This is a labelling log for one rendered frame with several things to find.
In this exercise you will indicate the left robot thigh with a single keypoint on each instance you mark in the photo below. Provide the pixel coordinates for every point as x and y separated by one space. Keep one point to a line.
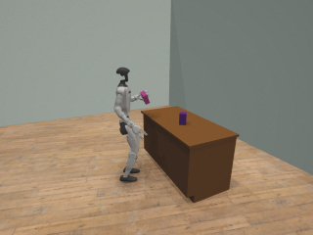
138 139

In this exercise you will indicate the table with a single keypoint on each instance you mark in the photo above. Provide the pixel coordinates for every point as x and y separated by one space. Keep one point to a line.
198 157

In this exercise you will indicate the robot right hand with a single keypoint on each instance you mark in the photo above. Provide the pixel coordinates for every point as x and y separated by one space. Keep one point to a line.
135 128

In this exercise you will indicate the right robot forearm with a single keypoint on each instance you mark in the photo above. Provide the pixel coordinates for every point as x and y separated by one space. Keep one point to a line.
121 115

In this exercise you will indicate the sponge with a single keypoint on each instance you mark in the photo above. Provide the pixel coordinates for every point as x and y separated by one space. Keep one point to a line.
145 97

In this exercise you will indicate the left robot forearm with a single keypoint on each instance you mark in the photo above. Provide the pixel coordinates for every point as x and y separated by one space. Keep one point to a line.
134 98

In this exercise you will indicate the robot right shin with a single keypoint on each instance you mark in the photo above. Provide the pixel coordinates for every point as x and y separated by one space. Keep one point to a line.
130 163

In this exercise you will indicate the right robot upper arm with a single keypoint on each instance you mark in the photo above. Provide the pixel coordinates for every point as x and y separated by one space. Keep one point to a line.
120 92

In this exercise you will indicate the robot left hand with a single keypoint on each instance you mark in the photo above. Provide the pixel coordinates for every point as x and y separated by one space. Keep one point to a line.
140 96

